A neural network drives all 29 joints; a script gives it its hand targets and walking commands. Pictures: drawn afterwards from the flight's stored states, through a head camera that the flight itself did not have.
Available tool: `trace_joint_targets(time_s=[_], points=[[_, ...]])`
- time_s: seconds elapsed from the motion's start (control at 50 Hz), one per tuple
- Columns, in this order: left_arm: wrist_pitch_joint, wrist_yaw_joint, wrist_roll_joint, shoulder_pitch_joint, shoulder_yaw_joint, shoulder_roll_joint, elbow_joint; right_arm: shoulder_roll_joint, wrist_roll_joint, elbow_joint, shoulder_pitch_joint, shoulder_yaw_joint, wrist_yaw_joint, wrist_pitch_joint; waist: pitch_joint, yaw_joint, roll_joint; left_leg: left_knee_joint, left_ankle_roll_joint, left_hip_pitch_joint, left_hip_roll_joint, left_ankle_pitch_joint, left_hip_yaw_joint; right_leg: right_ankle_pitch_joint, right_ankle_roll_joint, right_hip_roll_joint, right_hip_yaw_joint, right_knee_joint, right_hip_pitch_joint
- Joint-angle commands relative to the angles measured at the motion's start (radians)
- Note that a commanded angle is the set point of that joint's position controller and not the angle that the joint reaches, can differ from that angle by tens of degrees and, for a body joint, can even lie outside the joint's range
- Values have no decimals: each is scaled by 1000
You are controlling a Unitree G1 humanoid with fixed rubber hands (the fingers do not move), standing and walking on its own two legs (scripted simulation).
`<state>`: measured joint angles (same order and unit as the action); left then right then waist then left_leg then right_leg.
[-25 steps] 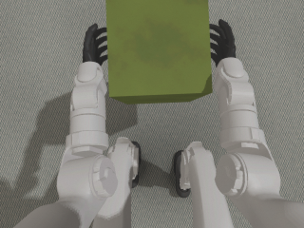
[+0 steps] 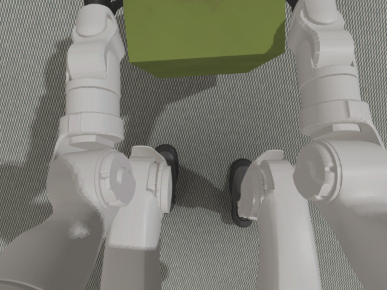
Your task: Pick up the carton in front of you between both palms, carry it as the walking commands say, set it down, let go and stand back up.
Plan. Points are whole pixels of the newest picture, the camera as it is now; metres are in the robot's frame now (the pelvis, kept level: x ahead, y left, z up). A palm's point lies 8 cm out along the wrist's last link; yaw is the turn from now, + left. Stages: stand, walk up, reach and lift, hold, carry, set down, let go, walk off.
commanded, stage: set down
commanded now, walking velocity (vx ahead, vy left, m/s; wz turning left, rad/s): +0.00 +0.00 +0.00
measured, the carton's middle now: (201, 11) +0.55 +0.04 -0.23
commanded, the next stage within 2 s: none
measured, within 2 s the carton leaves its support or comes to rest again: rests again in 0.60 s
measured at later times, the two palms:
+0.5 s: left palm (110, 8) +0.54 +0.19 -0.21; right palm (287, 3) +0.57 -0.11 -0.21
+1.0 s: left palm (106, 10) +0.54 +0.20 -0.22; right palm (286, 5) +0.57 -0.11 -0.22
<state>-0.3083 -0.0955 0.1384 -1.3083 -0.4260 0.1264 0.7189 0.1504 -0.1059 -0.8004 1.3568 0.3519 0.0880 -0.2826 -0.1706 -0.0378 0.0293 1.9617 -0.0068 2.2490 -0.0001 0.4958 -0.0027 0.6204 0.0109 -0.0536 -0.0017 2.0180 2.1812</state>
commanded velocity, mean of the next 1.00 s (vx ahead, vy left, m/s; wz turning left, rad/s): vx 0.00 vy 0.00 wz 0.00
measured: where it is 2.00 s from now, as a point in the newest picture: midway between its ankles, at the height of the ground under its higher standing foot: (203, 197)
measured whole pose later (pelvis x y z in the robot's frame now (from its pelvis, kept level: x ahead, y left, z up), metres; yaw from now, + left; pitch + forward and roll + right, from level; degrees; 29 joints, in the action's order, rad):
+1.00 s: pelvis -0.01 -0.01 -0.06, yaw +0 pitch +34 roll +1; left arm -0.23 0.06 0.06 -1.51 -0.44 0.30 0.99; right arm 0.23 -0.10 -0.96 1.54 0.34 -0.02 -0.22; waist -0.45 -0.06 0.00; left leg 2.19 0.02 2.26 0.01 0.54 -0.01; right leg 0.66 0.01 -0.08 0.01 2.27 2.20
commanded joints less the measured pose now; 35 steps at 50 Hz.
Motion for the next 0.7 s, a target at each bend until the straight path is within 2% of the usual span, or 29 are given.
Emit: trace_joint_targets(time_s=[0.0, 0.06, 0.14, 0.22, 0.32, 0.44, 0.54, 0.68], points=[[45, 263, -164, -665, 490, -822, -33, -856, 152, 38, 621, -451, -262, 36, 1252, -30, -20, -45, 28, -853, 105, -386, 50, -322, 2, -96, -51, -126, -441], [58, 260, -191, -697, 500, -793, -27, -830, 178, 28, 652, -468, -257, 49, 1238, -37, -18, 0, 25, -859, 98, -411, 49, -334, 1, -91, -51, -85, -428], [69, 260, -251, -690, 513, -831, -3, -812, 229, 84, 725, -521, -239, 75, 1308, -32, -1, 59, 16, -922, 97, -516, 37, -399, 3, -86, -55, -38, -453], [62, 278, -278, -691, 523, -857, 11, -835, 245, 97, 727, -548, -232, 76, 1321, -24, 19, 89, 13, -868, 97, -540, 39, -458, 1, -86, -50, -6, -511], [67, 295, -267, -685, 499, -845, 29, -865, 241, 48, 699, -527, -237, 75, 1218, -40, 26, 103, 14, -744, 95, -476, 53, -442, -4, -89, -38, 13, -494], [80, 303, -236, -679, 434, -803, 82, -839, 236, -7, 716, -486, -236, 88, 1068, -67, 45, 108, 8, -641, 90, -377, 59, -359, -9, -90, -29, 20, -438], [79, 318, -211, -671, 387, -774, 142, -803, 197, -77, 686, -437, -238, 80, 922, -65, 52, 108, 7, -562, 86, -271, 60, -269, -17, -87, -25, 17, -402], [75, 341, -198, -658, 358, -743, 208, -771, 139, -158, 618, -377, -257, 62, 752, -43, 40, 112, 4, -512, 86, -190, 50, -182, -24, -80, -25, 16, -328]])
